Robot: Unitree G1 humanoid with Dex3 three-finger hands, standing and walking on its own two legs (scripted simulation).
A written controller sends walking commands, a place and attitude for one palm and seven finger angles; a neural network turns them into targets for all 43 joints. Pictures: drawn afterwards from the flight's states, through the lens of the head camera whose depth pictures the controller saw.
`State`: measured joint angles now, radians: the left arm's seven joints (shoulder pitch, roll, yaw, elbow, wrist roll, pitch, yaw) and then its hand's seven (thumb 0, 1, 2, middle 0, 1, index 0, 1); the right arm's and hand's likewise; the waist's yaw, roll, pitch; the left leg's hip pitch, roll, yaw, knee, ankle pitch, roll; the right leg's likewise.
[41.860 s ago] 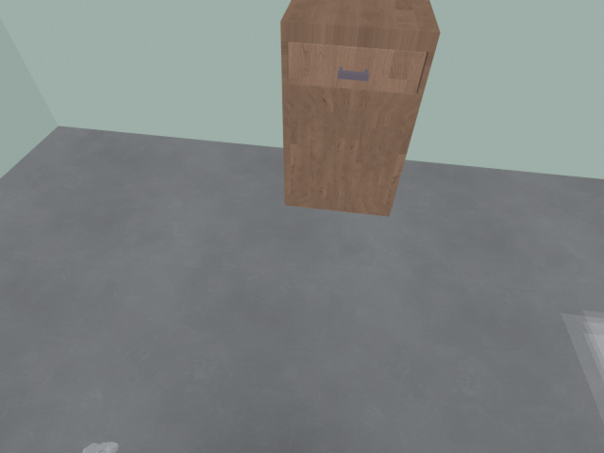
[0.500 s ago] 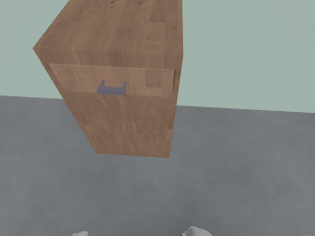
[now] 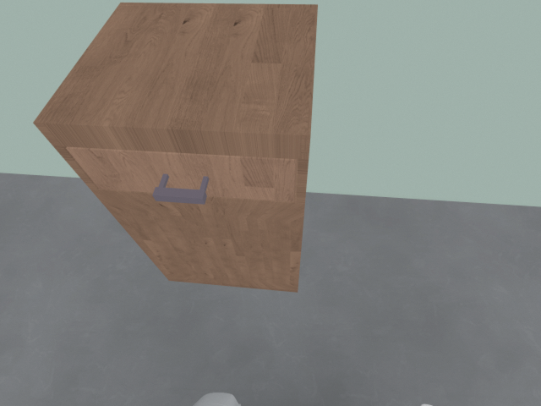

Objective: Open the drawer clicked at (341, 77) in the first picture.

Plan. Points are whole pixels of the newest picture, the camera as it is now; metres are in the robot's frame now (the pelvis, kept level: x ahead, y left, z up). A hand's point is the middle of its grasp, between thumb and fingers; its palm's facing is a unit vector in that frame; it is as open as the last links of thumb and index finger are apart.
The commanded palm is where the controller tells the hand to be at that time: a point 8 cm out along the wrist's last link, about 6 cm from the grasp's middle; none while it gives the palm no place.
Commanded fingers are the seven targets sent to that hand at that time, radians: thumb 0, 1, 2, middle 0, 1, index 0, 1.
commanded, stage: come to a stop and stand still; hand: left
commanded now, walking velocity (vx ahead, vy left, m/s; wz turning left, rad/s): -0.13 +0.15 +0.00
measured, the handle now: (182, 187) +0.50 +0.23 -0.08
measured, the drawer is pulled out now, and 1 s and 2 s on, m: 0.00 0.00 0.00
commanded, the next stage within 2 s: look again from close up in 0.48 s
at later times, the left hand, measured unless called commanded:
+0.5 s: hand out of the picture +0.06 +0.20 -0.18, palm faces +0.03 -0.96 -0.27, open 7.4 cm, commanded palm none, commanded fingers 0.00 0.90 0.90 -0.20 -0.30 -0.20 -0.30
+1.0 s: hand out of the picture +0.05 +0.20 -0.17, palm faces -0.03 -0.97 -0.23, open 7.4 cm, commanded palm none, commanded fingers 0.00 0.90 0.90 -0.20 -0.30 -0.20 -0.30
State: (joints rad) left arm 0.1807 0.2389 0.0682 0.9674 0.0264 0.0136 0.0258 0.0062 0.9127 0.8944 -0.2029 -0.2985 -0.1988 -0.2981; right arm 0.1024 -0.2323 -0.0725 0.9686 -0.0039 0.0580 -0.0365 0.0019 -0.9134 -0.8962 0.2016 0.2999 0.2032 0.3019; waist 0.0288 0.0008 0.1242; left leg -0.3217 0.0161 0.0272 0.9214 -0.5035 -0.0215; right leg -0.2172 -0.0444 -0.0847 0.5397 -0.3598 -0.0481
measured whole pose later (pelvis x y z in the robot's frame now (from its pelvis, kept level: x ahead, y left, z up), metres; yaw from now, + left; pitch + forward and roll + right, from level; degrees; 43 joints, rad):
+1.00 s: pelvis +0.01 +0.01 +0.00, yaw -2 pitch -1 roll +0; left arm 0.27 0.19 -0.02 1.01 0.01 -0.01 0.03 0.01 0.91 0.89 -0.20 -0.30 -0.20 -0.30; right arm 0.32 -0.19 0.02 1.07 -0.01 0.00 -0.01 0.00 -0.91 -0.90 0.20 0.30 0.20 0.30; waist -0.02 0.00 0.01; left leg -0.23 0.02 0.04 0.49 -0.24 -0.01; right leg -0.18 0.01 0.01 0.51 -0.31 -0.02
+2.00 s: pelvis +0.00 +0.00 -0.03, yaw -1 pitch +8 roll +1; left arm 0.30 0.39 -0.05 0.00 1.00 -0.02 0.31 0.00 0.14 0.57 -0.28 -0.79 -0.27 -0.79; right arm 0.17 -0.20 0.02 0.60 -0.05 0.11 -0.01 0.01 -0.91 -0.90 0.20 0.30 0.20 0.30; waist 0.05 0.05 -0.08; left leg -0.56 0.03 0.02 0.78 -0.35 -0.02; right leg -0.52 0.02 -0.01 0.83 -0.45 -0.04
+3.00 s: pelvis +0.01 +0.02 -0.01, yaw +0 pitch +3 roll +0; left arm -0.03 0.48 -0.04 0.06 0.92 -0.06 0.10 0.00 -0.49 0.30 -0.32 -1.20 -0.32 -1.20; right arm 0.18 -0.26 -0.03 0.63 0.00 0.14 -0.01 0.01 -0.91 -0.90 0.20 0.30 0.20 0.30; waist 0.06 0.06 -0.02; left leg -0.36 0.00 0.02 0.56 -0.26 0.01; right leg -0.29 -0.01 -0.01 0.57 -0.33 0.00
